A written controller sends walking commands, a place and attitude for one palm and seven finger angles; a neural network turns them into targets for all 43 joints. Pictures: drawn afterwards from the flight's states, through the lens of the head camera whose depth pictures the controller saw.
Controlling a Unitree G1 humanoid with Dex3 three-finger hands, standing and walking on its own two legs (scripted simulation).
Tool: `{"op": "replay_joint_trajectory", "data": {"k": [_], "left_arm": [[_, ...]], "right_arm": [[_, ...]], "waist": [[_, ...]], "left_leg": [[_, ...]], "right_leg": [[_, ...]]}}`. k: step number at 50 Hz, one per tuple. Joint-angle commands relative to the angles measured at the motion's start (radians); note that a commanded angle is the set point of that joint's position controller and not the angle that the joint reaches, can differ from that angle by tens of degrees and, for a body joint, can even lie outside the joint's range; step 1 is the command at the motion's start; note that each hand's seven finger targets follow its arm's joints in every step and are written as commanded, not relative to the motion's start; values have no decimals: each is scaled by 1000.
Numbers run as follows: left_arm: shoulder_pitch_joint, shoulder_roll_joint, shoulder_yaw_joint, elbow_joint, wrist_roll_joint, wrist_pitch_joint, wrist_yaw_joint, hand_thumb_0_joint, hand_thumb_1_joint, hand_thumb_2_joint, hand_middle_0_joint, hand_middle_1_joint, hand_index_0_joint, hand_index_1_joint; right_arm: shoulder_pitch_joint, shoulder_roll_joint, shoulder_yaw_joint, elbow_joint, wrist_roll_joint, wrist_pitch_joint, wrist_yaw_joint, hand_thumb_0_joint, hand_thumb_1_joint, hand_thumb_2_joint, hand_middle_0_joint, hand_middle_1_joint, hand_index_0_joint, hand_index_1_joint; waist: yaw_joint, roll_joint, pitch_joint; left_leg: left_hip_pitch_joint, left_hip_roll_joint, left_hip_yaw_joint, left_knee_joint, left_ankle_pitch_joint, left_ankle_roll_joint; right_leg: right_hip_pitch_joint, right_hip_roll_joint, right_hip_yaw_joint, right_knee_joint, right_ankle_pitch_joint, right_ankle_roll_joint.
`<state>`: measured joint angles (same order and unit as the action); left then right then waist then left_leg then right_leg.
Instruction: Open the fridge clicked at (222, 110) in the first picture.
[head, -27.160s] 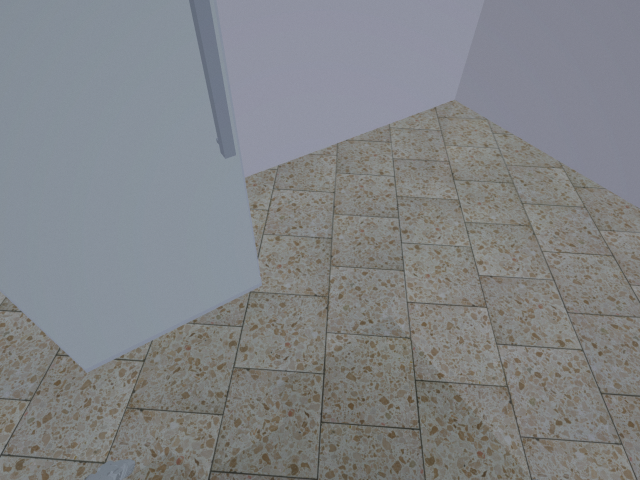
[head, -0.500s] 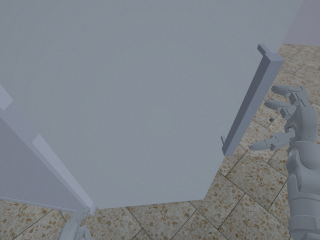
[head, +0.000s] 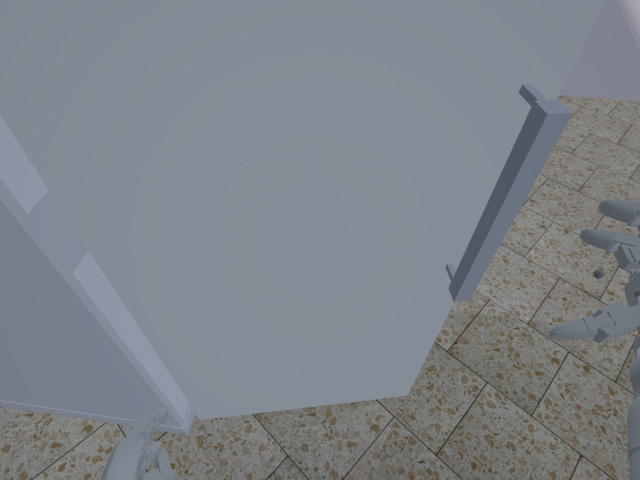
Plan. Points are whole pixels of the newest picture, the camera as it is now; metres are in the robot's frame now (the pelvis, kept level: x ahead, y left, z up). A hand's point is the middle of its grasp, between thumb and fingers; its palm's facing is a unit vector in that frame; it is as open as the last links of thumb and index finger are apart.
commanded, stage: slip the hand off the handle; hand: right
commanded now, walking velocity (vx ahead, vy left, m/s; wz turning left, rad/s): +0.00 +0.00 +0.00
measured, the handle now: (487, 211) +0.44 -0.20 +0.12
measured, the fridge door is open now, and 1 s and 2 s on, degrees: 76 76 76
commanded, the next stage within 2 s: draw the hand back to the body in 0.40 s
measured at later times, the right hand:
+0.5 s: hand (630, 314) +0.28 -0.30 +0.13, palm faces +0.24 +0.96 -0.13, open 14.7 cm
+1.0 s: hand out of the picture +0.22 -0.29 +0.14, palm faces -0.02 +1.00 -0.07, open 14.7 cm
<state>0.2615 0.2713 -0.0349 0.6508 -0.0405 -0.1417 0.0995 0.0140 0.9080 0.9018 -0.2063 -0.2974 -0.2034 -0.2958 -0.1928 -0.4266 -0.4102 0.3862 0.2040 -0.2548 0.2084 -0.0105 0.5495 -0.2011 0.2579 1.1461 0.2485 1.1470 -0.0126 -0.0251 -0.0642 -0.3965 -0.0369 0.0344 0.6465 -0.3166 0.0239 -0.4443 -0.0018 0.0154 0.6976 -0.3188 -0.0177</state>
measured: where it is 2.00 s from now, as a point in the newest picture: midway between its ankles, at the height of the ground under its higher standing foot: outside the picture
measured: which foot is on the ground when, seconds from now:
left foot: down 0.00-1.00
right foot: down 0.00-1.00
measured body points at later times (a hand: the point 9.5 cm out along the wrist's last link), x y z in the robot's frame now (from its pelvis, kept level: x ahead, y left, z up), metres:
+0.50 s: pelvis +0.01 +0.00 +0.00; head +0.02 +0.00 +0.45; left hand +0.20 +0.24 -0.08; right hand +0.26 -0.35 +0.14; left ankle +0.01 +0.11 -0.72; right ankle +0.02 -0.11 -0.72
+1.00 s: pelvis +0.01 -0.02 +0.01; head -0.02 -0.03 +0.46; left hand +0.20 +0.20 -0.04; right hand +0.22 -0.34 +0.14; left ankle +0.01 +0.11 -0.72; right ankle +0.02 -0.11 -0.72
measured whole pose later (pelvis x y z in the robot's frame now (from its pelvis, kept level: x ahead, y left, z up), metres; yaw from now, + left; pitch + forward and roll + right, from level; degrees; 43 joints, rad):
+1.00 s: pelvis +0.01 -0.02 +0.01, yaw -1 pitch -1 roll +2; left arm 0.25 0.28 -0.07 0.59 -0.07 -0.27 0.10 0.02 0.91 0.90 -0.21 -0.30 -0.20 -0.30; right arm 0.17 -0.43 -0.42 -0.02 0.37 0.07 0.52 -0.01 0.54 -0.21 0.25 1.14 0.24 1.14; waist -0.06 -0.04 -0.05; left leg -0.25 -0.01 0.04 0.57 -0.30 -0.01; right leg -0.32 0.03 0.02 0.66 -0.32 -0.05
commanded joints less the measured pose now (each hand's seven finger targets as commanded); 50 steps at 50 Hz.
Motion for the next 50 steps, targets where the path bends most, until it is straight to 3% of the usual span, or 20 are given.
{"op": "replay_joint_trajectory", "data": {"k": [1, 4, 7, 9, 12, 14, 15, 17, 21, 26, 27, 29, 32, 33, 35, 38, 42, 45, 48, 50], "left_arm": [[-88, 123, 44, -150, -12, -64, 22, 0, 900, 900, -200, -300, -200, -300], [-91, 128, 45, -159, -17, -66, 25, 0, 900, 900, -200, -300, -200, -300], [-99, 124, 46, -168, -13, -69, 24, 0, 900, 900, -200, -300, -200, -300], [-96, 117, 47, -177, -8, -77, 18, 0, 900, 900, -200, -300, -200, -300], [-96, 113, 46, -186, -2, -90, 12, 0, 900, 900, -200, -300, -200, -300], [-97, 108, 47, -186, -4, -104, 12, 0, 900, 900, -200, -300, -200, -300], [-94, 110, 46, -178, -4, -108, 16, 0, 900, 900, -200, -300, -200, -300], [-89, 121, 44, -149, -7, -110, 30, 0, 900, 900, -200, -300, -200, -300], [-103, 121, 39, -149, -16, -127, 47, 0, 900, 900, -200, -300, -200, -300], [-90, 116, 44, -159, -2, -143, 39, 0, 900, 900, -200, -300, -200, -300], [-91, 146, 35, -154, -15, -143, 41, 0, 900, 900, -200, -300, -200, -300], [-115, 139, 36, -183, -26, -148, 43, 0, 900, 900, -200, -300, -200, -300], [-142, 133, 16, -209, -24, -162, 35, 0, 900, 900, -200, -300, -200, -300], [-143, 124, 10, -217, -26, -165, 28, 0, 900, 900, -200, -300, -200, -300], [-134, 122, 10, -225, -25, -166, 13, 0, 900, 900, -200, -300, -200, -300], [-139, 126, 15, -234, -33, -161, -4, 0, 900, 900, -200, -300, -200, -300], [-149, 130, 20, -251, -40, -166, -5, 0, 900, 900, -200, -300, -200, -300], [-142, 131, 22, -251, -35, -183, 9, 0, 900, 900, -200, -300, -200, -300], [-142, 127, 16, -237, -23, -203, 22, 0, 900, 900, -200, -300, -200, -300], [-148, 116, 4, -224, -23, -216, 24, 0, 900, 900, -200, -300, -200, -300]], "right_arm": [[-260, -250, -46, -194, 58, -38, 60, 0, 550, -200, 250, 1150, 250, 1150], [-169, -305, -124, -157, 82, 3, 83, 0, 550, -200, 250, 1150, 250, 1150], [-149, -334, -160, -217, 83, 11, 86, 0, 550, -200, 250, 1150, 250, 1150], [-111, -353, -190, -286, 84, -9, 89, 0, 550, -200, 250, 1150, 250, 1150], [-21, -330, -190, -388, 100, -45, 99, 0, 550, -200, 250, 1150, 250, 1150], [-24, -283, -151, -452, 117, -59, 113, 0, 550, -200, 250, 1150, 250, 1150], [-22, -275, -147, -441, 125, -52, 120, 0, 550, -200, 250, 1150, 250, 1150], [-42, -290, -167, -365, 135, -27, 127, 0, 550, -200, 250, 1150, 250, 1150], [-112, -246, -91, -366, 126, 19, 150, 0, 550, -200, 250, 1150, 250, 1150], [-36, -264, -116, -446, 108, 12, 117, 0, 550, -200, 250, 1150, 250, 1150], [49, -289, -101, -314, 147, 79, 217, 0, 550, -200, 250, 1150, 250, 1150], [6, -408, -202, -439, 175, 121, 302, 0, 550, -200, 250, 1150, 250, 1150], [65, -422, -232, -450, 220, 175, 391, 0, 550, -200, 250, 1150, 250, 1150], [89, -400, -230, -449, 239, 187, 407, 0, 550, -200, 250, 1150, 250, 1150], [170, -384, -261, -427, 261, 211, 400, 0, 550, -200, 250, 1150, 250, 1150], [226, -284, -204, -391, 272, 260, 377, 0, 550, -200, 250, 1150, 250, 1150], [144, -217, -90, -500, 238, 300, 354, 0, 550, -200, 250, 1150, 250, 1150], [44, -277, -94, -644, 206, 272, 328, 0, 550, -200, 250, 1150, 250, 1150], [38, -358, -175, -741, 197, 215, 292, 0, 477, -235, 247, 1107, 247, 1107], [52, -336, -170, -736, 195, 192, 278, 0, 405, -270, 245, 1065, 245, 1065]], "waist": [[3, -37, -184], [-23, 25, -147], [-32, -12, -145], [-40, -37, -194], [-46, -52, -233], [-29, -79, -245], [-21, -82, -226], [-6, -21, -119], [6, -75, -109], [-28, -55, -235], [-5, -42, -286], [-35, -70, -341], [-45, -57, -257], [-44, -54, -194], [-54, -25, -120], [-45, -32, -33], [-19, -78, -48], [-6, -95, -113], [-21, -101, -162], [-24, -130, -134]], "left_leg": [[38, 18, -43, -131, 42, -4], [62, 28, -57, -138, 53, -11], [68, 34, -66, -130, 82, -11], [96, 31, -59, -107, 163, -10], [122, 22, -47, -79, 259, -9], [103, 16, -38, -75, 301, -11], [81, 16, -38, -82, 282, -14], [37, 19, -44, -104, 219, -16], [-6, 20, -26, -113, 119, -9], [57, 16, -12, -79, 214, -3], [142, 30, -25, -86, 272, -5], [206, 36, -30, -91, 366, -10], [207, 34, -28, -106, 418, -19], [179, 31, -21, -112, 422, -19], [145, 19, -2, -126, 362, -11], [76, 17, -2, -146, 247, -7], [46, 16, -3, -159, 130, -5], [51, 13, 0, -160, 90, -4], [85, 11, 5, -162, 92, 5], [90, 11, 15, -163, 78, 8]], "right_leg": [[100, 9, 6, -116, 48, -20], [54, 10, -1, -110, 60, -20], [59, 11, -9, -96, 91, -20], [84, 13, -9, -87, 154, -20], [117, 11, -10, -72, 230, -23], [155, 12, -10, -67, 265, -22], [152, 11, -10, -65, 245, -21], [104, 6, -4, -67, 187, -20], [125, 10, 16, -94, 126, -15], [178, 10, 28, -82, 231, -13], [203, -4, 26, -93, 249, -21], [230, -1, 28, -97, 324, -27], [236, 1, 36, -109, 368, -29], [224, 1, 42, -116, 364, -26], [197, -2, 48, -138, 332, -17], [174, -8, 47, -150, 234, -8], [209, -13, 57, -163, 143, -12], [256, -11, 75, -175, 111, -18], [290, -12, 90, -186, 131, -15], [293, -16, 103, -209, 107, -4]]}}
